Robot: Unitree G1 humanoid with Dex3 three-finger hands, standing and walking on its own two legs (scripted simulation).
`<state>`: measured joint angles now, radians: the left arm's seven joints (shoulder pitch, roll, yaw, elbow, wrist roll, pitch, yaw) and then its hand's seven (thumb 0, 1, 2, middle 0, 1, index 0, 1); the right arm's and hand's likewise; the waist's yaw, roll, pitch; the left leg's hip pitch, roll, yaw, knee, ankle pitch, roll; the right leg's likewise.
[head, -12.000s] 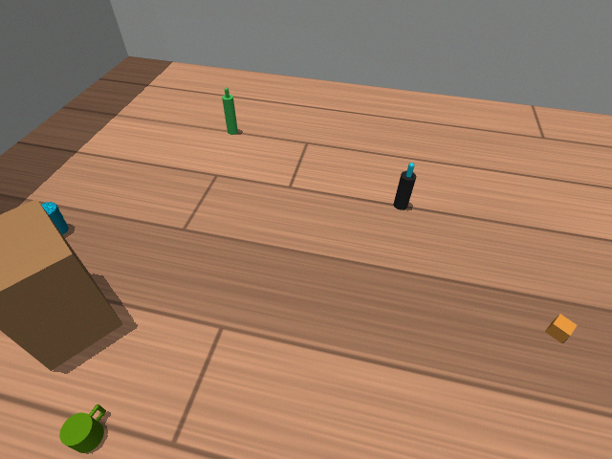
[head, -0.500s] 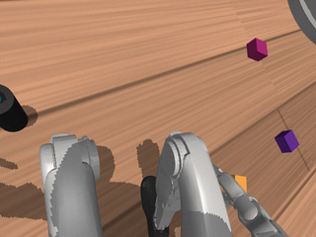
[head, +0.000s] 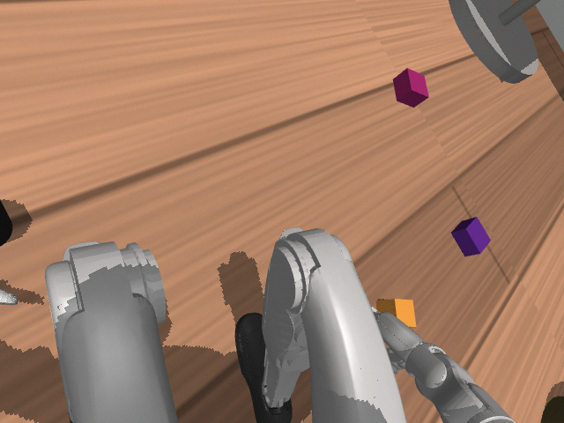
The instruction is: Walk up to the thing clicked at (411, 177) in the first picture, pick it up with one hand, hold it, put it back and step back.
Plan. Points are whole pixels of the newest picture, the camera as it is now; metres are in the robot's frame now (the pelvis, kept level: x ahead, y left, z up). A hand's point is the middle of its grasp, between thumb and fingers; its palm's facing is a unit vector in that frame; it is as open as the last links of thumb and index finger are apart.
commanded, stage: close in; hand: left
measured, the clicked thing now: out of the picture +0.39 +0.32 -0.15
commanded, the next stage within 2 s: rest palm in 0.14 s
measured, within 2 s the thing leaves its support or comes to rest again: leaves its support in 1.48 s
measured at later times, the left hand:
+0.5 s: hand out of the picture +0.37 +0.31 -0.15, palm faces +0.39 -0.92 +0.03, open 15.4 cm
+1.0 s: hand out of the picture +0.38 +0.32 -0.15, palm faces +0.43 -0.90 +0.01, open 9.1 cm
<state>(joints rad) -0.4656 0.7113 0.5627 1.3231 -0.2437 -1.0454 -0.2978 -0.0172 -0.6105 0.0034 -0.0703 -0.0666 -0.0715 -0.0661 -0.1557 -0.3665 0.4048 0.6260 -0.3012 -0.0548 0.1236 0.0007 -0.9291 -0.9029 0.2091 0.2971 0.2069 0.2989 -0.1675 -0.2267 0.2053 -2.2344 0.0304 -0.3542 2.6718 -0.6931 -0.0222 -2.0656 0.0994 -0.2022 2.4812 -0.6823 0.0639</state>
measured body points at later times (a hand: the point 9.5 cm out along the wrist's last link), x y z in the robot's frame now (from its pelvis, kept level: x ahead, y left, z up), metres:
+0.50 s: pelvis +0.00 +0.00 +0.00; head +0.20 +0.19 +0.36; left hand +0.35 +0.36 -0.15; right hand +0.20 -0.23 -0.04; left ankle +0.08 +0.13 -0.24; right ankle +0.12 -0.13 -0.24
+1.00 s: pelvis +0.00 +0.00 +0.00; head +0.21 +0.19 +0.35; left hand +0.35 +0.37 -0.15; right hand +0.20 -0.24 -0.04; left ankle +0.08 +0.13 -0.24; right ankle +0.12 -0.13 -0.24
